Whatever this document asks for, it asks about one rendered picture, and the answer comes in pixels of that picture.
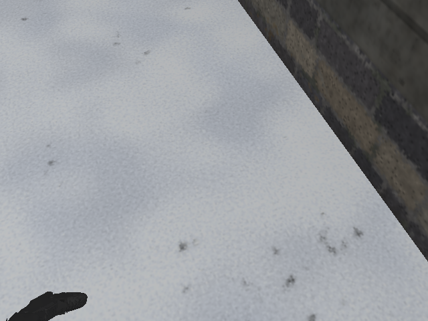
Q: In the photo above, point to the left robot hand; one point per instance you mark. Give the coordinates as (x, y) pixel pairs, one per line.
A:
(49, 305)

